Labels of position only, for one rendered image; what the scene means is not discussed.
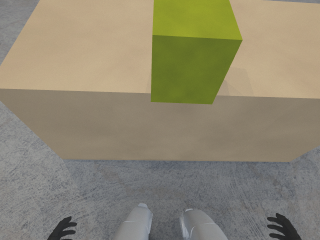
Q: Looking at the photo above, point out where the carton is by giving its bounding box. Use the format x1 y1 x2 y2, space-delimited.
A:
151 0 243 105

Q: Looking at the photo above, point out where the pedestal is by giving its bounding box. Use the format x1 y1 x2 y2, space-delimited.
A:
0 0 320 162

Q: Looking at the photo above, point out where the left robot hand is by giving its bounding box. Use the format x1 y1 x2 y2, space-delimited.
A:
47 216 77 240

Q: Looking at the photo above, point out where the left robot thigh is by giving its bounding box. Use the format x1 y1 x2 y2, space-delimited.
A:
112 206 153 240

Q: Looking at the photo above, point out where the right robot hand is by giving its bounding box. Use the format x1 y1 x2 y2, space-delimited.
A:
267 213 302 240

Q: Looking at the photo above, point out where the robot thigh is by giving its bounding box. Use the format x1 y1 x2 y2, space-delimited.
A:
179 209 228 240
112 206 153 240

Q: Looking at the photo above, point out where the right robot thigh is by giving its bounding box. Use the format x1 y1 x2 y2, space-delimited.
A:
179 209 228 240

